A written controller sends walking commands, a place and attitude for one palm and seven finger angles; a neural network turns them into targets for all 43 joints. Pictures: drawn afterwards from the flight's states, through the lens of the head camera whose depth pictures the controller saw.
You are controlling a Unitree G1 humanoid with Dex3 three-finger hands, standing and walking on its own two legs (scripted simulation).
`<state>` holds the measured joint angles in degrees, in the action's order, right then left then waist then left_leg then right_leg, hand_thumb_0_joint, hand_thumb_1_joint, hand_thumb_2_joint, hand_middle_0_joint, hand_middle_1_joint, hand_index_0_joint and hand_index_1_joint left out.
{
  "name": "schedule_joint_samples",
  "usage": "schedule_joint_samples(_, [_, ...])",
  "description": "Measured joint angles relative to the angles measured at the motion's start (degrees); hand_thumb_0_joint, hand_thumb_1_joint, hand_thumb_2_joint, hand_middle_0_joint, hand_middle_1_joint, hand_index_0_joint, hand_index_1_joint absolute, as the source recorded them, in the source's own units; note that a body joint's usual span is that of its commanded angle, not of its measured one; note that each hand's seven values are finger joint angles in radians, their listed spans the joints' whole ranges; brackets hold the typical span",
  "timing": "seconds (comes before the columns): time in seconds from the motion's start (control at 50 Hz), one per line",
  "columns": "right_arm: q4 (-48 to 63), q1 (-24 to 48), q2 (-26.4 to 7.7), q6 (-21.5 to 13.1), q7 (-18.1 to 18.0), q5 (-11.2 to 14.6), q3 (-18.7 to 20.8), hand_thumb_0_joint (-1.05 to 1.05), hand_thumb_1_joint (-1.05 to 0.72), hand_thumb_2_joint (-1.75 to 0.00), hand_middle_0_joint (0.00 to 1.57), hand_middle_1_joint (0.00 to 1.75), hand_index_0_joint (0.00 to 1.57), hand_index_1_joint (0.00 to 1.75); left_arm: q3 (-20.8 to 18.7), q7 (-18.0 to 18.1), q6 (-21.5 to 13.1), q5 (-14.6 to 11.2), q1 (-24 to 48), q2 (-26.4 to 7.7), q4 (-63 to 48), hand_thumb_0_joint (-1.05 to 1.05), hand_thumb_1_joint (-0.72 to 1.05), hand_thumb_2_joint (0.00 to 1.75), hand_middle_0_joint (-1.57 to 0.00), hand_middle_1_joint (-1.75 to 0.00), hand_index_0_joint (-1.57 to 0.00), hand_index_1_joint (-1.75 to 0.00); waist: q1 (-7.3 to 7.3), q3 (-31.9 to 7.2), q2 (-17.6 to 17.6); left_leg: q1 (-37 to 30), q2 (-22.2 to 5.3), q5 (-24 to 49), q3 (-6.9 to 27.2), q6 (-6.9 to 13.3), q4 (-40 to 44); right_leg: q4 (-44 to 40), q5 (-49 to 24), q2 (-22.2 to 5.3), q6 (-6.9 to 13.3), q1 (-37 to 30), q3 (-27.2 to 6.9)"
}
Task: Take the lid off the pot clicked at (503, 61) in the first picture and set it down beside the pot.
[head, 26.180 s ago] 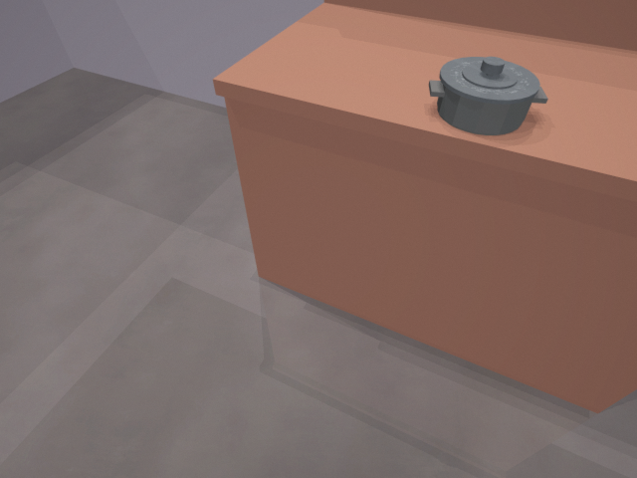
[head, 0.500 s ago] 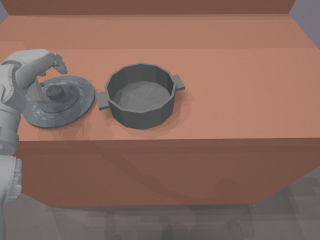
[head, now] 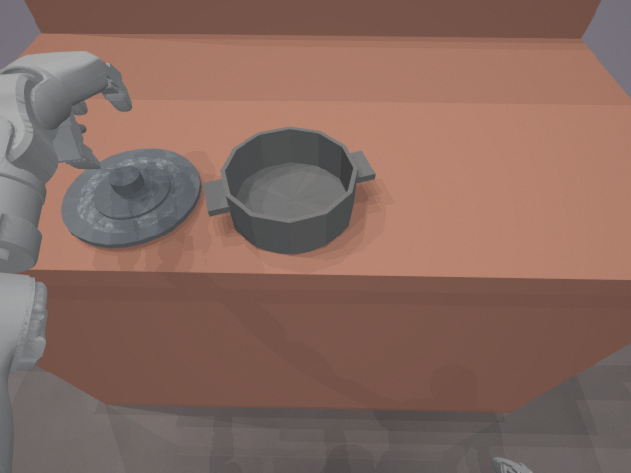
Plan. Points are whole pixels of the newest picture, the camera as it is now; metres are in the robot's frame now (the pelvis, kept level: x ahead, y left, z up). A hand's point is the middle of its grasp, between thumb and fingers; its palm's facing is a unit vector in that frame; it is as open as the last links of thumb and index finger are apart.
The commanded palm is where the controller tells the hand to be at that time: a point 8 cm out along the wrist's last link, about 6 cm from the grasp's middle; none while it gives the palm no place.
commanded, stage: raise the empty hand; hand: left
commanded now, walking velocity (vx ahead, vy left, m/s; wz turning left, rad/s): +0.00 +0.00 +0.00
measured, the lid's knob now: (126, 180) +0.49 +0.26 +0.09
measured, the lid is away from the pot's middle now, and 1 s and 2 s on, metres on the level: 0.23 0.23 0.23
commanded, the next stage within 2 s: draw the hand back to the body in 0.54 s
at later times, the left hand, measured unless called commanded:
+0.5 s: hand (54, 78) +0.47 +0.27 +0.26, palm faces -0.18 -0.04 -0.98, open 11.0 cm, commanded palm +0.45 +0.27 +0.32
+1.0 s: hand (37, 110) +0.43 +0.28 +0.24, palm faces -0.16 -0.03 -0.99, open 11.0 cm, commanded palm +0.39 +0.27 +0.31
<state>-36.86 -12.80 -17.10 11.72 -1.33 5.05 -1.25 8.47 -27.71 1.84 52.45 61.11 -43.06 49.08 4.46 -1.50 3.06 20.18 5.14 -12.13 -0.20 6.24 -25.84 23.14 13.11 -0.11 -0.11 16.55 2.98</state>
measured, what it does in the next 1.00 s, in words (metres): stands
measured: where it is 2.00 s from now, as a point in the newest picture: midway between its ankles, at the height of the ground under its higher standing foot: outside the picture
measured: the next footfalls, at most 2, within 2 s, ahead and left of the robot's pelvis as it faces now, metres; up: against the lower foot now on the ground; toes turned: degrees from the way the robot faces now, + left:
none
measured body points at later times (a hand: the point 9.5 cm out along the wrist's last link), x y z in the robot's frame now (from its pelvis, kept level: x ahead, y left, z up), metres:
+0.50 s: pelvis +0.00 -0.01 +0.00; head +0.05 -0.02 +0.45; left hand +0.48 +0.27 +0.31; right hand +0.09 -0.28 -0.13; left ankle +0.00 +0.04 -0.74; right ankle -0.02 -0.13 -0.74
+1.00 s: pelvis +0.00 -0.01 +0.00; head +0.04 -0.03 +0.45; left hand +0.44 +0.28 +0.30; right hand +0.13 -0.27 -0.12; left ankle +0.00 +0.04 -0.74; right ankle -0.02 -0.13 -0.74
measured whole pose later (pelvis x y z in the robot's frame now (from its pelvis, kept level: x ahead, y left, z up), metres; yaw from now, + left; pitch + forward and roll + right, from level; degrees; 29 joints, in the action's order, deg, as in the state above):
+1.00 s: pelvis +0.00 -0.01 +0.00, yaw -1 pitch +5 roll -1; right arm -33.4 -11.2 -17.7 12.0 -0.5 5.7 -2.1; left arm 1.9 -32.2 7.5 50.1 51.5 -47.5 31.4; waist 2.3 -1.2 4.4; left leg 17.6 4.6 -12.8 -0.8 5.7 -25.7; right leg 23.6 13.8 0.5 0.2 14.5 2.2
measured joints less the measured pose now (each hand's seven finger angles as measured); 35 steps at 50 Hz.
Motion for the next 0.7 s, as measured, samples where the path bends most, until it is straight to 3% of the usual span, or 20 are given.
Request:
schedule_joint_samples(0.54, [-0.1, -1.2, -0.6, -0.7, -0.1, 0.4, -0.6, 0.01, -0.91, -0.90, 0.20, 0.30, 0.20, 0.30, -0.9, -2.6, 4.9, 1.2, 5.9, -3.9, 0.3, 0.00, -0.17, 0.97, -0.55, -0.49, -0.55, -0.50, 0.17, -0.1, 0.4, -1.0, -0.7, -0.4, -0.3, -0.7, 0.5, -0.2, 0.3, 0.7, 0.5, -0.7, -0.5])
schedule_joint_samples(0.7, [0.6, -0.6, -0.4, -0.6, -0.2, 0.4, -0.8, 0.01, -0.91, -0.90, 0.20, 0.30, 0.20, 0.30, -1.3, -3.4, 5.3, 1.6, 4.5, -4.5, -1.3, 0.00, -0.17, 0.97, -0.55, -0.49, -0.55, -0.50, 0.15, 0.0, 0.2, -1.0, -0.9, -0.5, -0.3, -0.8, 0.3, -0.1, 0.4, 0.9, 0.7, -0.7, -0.6])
